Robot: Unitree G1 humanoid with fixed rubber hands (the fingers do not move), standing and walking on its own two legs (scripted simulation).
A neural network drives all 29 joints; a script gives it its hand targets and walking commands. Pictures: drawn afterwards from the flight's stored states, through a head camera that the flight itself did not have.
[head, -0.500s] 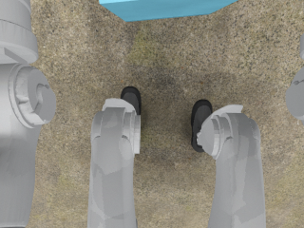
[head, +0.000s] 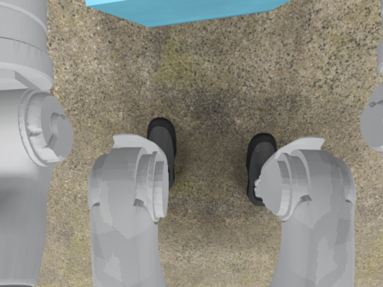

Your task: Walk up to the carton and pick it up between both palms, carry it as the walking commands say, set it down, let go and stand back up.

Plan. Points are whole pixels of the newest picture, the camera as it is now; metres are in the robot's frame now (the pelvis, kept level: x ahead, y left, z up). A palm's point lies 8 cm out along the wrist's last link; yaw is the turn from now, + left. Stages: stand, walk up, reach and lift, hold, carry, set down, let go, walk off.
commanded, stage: reach and lift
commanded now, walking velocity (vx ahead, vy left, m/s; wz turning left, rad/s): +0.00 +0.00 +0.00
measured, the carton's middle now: out of the picture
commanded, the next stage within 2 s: none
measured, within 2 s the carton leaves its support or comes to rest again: leaves its support in 1.48 s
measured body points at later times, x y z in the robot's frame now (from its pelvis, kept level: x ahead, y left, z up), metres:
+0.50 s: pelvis +0.00 +0.00 +0.00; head +0.40 +0.04 +0.19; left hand +0.57 +0.26 -0.18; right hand +0.63 -0.11 -0.18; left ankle +0.12 +0.14 -0.36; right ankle +0.10 -0.13 -0.36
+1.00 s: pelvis +0.00 +0.00 +0.00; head +0.40 +0.04 +0.19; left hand +0.57 +0.25 -0.19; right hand +0.62 -0.10 -0.19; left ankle +0.12 +0.14 -0.36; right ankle +0.10 -0.13 -0.36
